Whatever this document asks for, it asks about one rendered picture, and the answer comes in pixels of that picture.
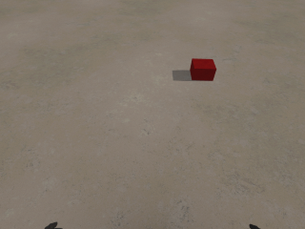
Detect carton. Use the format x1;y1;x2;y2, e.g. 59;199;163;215
190;58;216;81

